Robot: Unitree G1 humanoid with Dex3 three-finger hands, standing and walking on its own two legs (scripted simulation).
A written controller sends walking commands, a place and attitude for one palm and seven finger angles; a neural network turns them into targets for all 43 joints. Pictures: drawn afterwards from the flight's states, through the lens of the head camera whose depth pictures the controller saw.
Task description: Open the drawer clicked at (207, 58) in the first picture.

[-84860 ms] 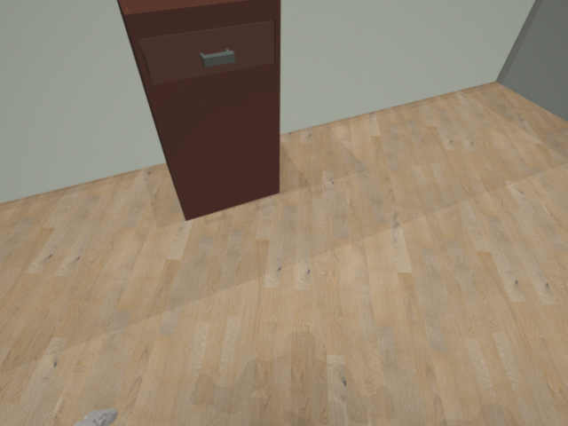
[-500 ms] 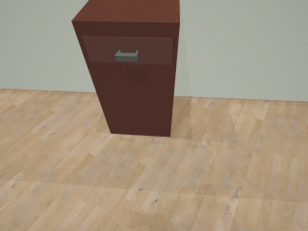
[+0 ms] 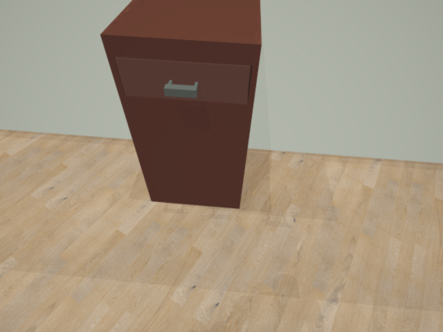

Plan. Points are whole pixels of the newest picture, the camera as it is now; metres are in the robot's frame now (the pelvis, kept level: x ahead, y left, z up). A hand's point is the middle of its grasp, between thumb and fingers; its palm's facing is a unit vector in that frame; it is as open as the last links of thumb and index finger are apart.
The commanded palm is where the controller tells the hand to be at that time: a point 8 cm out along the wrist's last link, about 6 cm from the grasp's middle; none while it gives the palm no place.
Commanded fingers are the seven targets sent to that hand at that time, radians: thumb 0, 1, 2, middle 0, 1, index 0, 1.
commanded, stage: take the last steps up to it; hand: left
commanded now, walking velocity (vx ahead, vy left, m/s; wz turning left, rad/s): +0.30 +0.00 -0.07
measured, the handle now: (182, 87) +0.83 +0.17 -0.02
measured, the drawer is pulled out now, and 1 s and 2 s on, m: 0.00 0.00 0.00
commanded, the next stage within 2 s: come to a stop and stand still in 0.68 s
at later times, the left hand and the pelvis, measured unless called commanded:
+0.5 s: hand (161, 307) +0.21 +0.15 -0.19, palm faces +0.00 -0.98 -0.19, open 7.3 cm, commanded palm none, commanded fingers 0.00 0.90 0.90 -0.20 -0.30 -0.20 -0.30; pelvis +0.14 -0.03 -0.01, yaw +0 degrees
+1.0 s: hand (174, 237) +0.37 +0.14 -0.17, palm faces +0.01 -0.97 -0.25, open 7.4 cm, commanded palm none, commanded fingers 0.00 0.90 0.90 -0.20 -0.30 -0.20 -0.30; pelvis +0.30 -0.05 +0.00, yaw +0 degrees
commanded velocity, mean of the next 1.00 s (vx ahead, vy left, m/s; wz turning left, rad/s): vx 0.11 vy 0.02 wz -0.04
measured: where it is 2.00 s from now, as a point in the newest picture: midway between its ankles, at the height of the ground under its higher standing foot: outside the picture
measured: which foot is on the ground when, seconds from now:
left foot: down 0.00-0.34, up 0.36-0.60, down 0.62-0.88, up 0.90-1.00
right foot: down 0.00-0.06, up 0.08-0.32, down 0.34-0.64, up 0.66-0.84, down 0.86-1.00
